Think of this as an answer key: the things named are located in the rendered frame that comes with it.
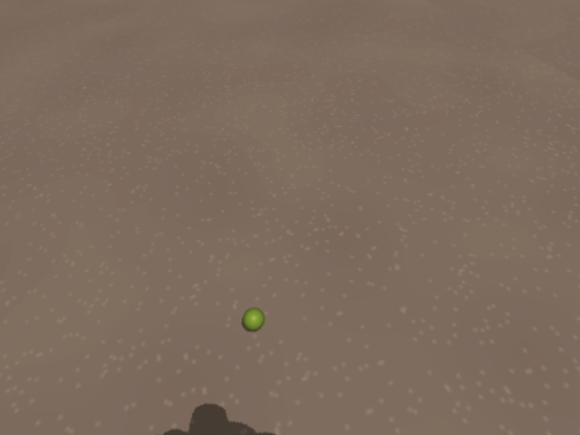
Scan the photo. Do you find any ball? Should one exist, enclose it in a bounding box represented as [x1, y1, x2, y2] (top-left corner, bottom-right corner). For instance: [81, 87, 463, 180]
[243, 308, 265, 331]

